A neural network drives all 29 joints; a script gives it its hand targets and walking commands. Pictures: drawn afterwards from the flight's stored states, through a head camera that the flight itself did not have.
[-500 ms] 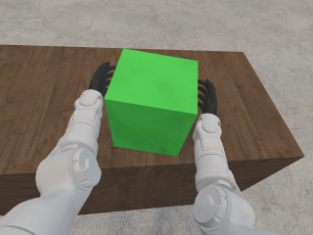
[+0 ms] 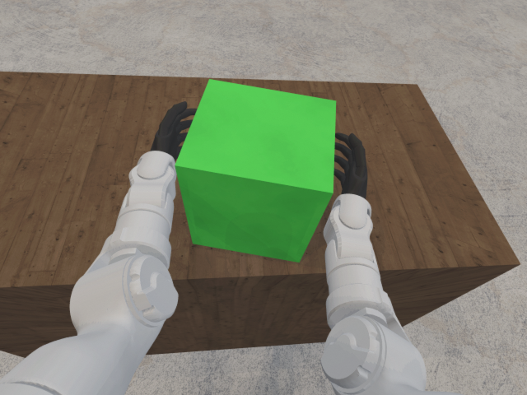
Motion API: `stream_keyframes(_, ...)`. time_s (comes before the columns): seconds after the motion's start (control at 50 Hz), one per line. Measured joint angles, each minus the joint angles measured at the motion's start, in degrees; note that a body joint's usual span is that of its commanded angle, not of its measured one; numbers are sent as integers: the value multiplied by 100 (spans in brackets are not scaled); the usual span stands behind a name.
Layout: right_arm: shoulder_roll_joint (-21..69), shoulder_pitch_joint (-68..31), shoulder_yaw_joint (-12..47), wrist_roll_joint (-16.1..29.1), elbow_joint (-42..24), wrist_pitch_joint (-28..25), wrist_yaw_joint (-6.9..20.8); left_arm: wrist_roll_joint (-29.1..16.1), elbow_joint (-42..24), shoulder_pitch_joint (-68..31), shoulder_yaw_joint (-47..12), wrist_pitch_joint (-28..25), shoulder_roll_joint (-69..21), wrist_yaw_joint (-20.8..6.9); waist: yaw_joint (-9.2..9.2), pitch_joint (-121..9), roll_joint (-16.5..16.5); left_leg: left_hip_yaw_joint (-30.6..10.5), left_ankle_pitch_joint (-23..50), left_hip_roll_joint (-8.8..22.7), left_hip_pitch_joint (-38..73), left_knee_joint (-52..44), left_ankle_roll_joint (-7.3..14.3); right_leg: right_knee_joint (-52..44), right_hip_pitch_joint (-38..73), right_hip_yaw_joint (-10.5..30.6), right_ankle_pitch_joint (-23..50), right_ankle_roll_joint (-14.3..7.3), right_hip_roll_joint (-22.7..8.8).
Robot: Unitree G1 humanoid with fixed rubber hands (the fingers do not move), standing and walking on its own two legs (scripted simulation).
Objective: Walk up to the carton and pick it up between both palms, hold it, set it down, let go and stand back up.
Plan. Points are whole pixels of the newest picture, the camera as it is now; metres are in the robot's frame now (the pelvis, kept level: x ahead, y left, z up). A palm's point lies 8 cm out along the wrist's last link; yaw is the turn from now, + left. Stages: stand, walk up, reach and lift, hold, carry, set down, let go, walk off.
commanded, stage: reach and lift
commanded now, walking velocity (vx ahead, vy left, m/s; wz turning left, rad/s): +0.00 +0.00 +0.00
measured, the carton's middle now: (258, 178) +0.44 +0.00 +0.04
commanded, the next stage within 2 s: none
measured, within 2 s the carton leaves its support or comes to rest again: leaves its support in 1.16 s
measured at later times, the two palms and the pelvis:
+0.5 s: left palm (167, 151) +0.46 +0.14 +0.08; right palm (350, 189) +0.39 -0.14 +0.08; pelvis +0.00 +0.00 +0.00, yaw +0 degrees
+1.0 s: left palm (152, 165) +0.42 +0.16 +0.09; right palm (342, 196) +0.38 -0.13 +0.08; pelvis -0.01 -0.01 +0.00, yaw +2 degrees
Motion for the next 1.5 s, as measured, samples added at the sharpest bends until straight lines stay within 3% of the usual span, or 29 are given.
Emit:
stream_keyframes(0.44,-92,32,138,212,150,-118,-84,-29,-34,-15,-82,60,-2,10,-44,38,-64,-15,22,-17,17,-57,20,-130,58,-21,57,16,-12)
stream_keyframes(0.72,-183,129,238,409,372,-390,-132,-100,-180,119,-394,76,-18,82,42,-117,-72,-1,12,50,-113,5,-32,-215,-13,-10,127,-46,53)
stream_keyframes(0.84,-358,221,583,681,619,-562,-190,-256,-295,354,-604,4,-32,173,130,-119,16,-69,26,75,-37,8,-61,-289,122,-80,153,-81,82)
stream_keyframes(1.24,-528,406,1213,1391,686,21,-313,-998,-361,586,-1591,659,192,425,87,-278,67,-237,190,5,90,-50,-71,-334,310,-258,247,-94,19)
stream_keyframes(1.5,-758,101,1476,1793,529,785,-186,-917,-912,525,-1476,1438,59,494,53,-53,-57,-190,244,-56,747,-195,-42,-286,866,-213,210,-57,-42)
